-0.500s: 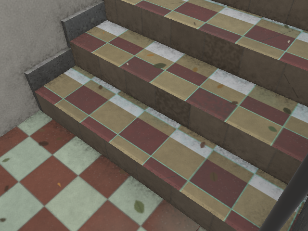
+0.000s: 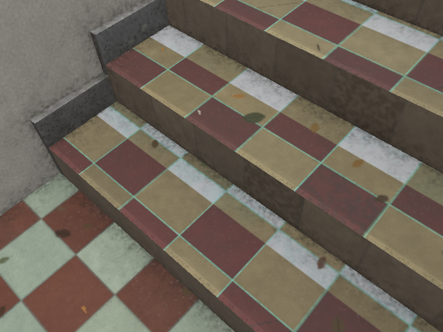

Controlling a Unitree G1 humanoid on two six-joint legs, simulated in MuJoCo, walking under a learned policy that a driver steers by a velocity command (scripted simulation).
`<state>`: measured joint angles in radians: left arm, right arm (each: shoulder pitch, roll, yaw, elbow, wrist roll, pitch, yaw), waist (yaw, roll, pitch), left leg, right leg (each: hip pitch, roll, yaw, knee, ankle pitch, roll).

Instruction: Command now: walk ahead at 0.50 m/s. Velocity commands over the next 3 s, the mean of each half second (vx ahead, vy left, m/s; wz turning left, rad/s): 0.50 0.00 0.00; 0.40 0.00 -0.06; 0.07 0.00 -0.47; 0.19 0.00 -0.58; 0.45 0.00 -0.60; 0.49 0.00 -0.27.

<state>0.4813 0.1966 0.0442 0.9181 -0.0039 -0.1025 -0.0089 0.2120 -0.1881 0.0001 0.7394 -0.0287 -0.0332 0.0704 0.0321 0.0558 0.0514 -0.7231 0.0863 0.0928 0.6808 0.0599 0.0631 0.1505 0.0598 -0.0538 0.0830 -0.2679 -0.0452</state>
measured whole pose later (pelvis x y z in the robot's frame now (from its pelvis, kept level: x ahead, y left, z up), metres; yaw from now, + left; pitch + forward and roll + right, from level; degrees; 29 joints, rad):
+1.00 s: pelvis +0.56 +0.07 +0.15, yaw -1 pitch +6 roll +0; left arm 0.46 0.15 -0.01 1.02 0.10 -0.07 -0.04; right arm 0.03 -0.17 0.04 0.65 -0.05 -0.06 0.05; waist 0.07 0.03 -0.10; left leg -1.07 0.02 -0.12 1.37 -0.03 0.13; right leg -0.32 0.08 -0.07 0.58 -0.37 -0.10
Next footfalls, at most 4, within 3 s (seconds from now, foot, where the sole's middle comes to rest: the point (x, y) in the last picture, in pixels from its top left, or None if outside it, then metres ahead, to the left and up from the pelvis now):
0.10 left None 0.27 0.10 -0.77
0.68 right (247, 275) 0.54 0.00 -0.61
1.14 left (190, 196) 0.80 0.18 -0.61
1.52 right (263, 247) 0.63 -0.04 -0.61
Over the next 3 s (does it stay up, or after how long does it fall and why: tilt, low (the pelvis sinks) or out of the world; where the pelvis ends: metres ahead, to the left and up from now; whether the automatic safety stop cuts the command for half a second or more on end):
stays up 1.10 -0.09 0.41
